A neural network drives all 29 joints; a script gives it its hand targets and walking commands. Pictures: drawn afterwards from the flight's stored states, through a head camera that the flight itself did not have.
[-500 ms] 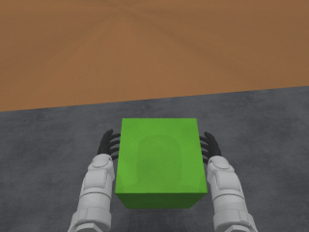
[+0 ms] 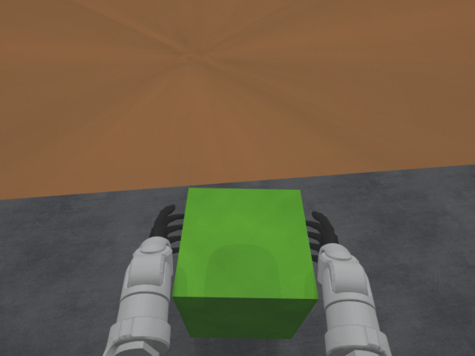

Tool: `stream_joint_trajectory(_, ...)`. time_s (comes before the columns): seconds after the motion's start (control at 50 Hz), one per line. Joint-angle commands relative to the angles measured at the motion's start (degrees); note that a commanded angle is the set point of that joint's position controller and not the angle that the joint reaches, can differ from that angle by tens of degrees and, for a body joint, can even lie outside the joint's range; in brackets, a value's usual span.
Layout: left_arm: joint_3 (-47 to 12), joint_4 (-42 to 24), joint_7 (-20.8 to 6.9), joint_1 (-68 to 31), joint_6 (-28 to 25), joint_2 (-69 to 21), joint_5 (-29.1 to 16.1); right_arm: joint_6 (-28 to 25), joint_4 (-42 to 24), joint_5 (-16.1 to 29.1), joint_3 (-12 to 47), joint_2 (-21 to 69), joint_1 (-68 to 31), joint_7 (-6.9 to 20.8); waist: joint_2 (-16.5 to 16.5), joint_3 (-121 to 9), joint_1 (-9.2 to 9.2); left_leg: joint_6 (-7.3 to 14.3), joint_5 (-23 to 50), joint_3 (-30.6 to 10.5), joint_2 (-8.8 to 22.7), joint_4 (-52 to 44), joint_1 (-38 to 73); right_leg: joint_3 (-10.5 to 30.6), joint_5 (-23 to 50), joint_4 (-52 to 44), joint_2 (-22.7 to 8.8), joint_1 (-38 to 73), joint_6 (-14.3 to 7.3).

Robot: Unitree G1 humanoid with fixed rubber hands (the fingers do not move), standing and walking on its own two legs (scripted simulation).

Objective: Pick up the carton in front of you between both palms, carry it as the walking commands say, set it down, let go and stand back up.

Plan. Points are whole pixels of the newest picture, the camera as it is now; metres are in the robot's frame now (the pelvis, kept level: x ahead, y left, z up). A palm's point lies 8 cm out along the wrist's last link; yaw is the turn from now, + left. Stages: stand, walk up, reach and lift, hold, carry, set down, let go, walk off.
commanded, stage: reach and lift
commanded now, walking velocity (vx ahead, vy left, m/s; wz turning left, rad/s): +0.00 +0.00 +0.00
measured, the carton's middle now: (242, 267) +0.30 +0.00 -0.05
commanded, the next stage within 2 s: hold in 0.68 s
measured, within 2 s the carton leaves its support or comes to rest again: neither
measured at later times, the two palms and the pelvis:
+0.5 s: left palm (159, 238) +0.31 +0.15 +0.04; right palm (328, 244) +0.30 -0.15 +0.04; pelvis +0.02 +0.00 +0.01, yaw +0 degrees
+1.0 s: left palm (156, 237) +0.30 +0.15 +0.06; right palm (332, 243) +0.29 -0.15 +0.05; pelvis +0.01 +0.00 +0.01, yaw +0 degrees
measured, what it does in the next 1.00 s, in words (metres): stands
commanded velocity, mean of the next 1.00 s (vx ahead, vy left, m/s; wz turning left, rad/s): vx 0.00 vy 0.00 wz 0.00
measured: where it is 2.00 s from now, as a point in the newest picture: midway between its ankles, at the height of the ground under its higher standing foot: outside the picture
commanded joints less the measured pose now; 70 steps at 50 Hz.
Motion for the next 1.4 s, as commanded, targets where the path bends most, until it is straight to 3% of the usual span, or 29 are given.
stream_joint_trajectory(0.0,-31.8,3.0,-15.6,-29.6,-0.5,-56.1,-13.5,-2.3,-0.4,13.9,31.9,55.2,-33.4,14.6,-0.3,-14.0,-0.01,0.6,2.7,4.8,-2.6,-5.7,0.8,-5.0,2.4,-4.4,3.0,6.4,-0.4)
stream_joint_trajectory(0.4,-34.1,-3.7,-15.2,-22.6,2.0,-53.9,-15.0,0.3,-6.5,15.6,34.0,54.2,-25.8,13.9,-0.5,-15.0,0.03,-0.1,13.5,4.6,-3.4,-7.5,5.8,-4.4,13.7,-6.5,3.3,11.1,0.3)
stream_joint_trajectory(0.64,-34.9,-6.2,-15.0,-21.9,3.8,-53.8,-15.8,1.9,-8.8,16.2,34.5,53.3,-25.3,14.0,-0.1,-13.6,-0.13,-0.3,14.1,4.3,-3.3,-8.3,6.8,-4.5,13.5,-7.1,3.5,11.5,0.2)
stream_joint_trajectory(0.74,-38.8,-11.3,-14.6,-21.5,5.4,-54.4,-18.3,3.5,-14.0,18.6,38.5,53.6,-25.2,13.9,0.1,-16.5,-0.12,-0.7,18.0,3.9,-3.2,-8.6,9.4,-4.3,16.9,-7.6,3.6,13.7,0.4)
stream_joint_trajectory(0.9,-34.7,-8.3,-14.7,-22.3,8.1,-52.0,-16.1,6.2,-10.8,16.5,34.2,51.1,-25.8,14.0,0.0,-8.0,-0.09,-0.2,7.5,4.7,-2.8,-10.5,6.3,-4.8,6.4,-9.3,3.3,11.0,-0.2)
stream_joint_trajectory(1.16,-34.1,-6.0,-15.6,-27.8,7.2,-53.1,-15.8,5.5,-8.5,16.3,33.9,53.4,-31.0,14.6,-0.4,-10.7,0.03,0.2,4.5,5.1,-2.7,-9.6,5.5,-4.9,4.2,-8.5,2.8,11.2,-0.1)
stream_joint_trajectory(1.38,-34.3,-7.3,-15.6,-26.2,7.2,-52.8,-15.9,5.7,-9.3,16.4,33.9,53.3,-29.1,14.4,-0.3,-11.6,-0.10,0.1,8.6,4.9,-2.9,-9.7,7.0,-4.7,8.7,-8.8,2.9,12.6,0.0)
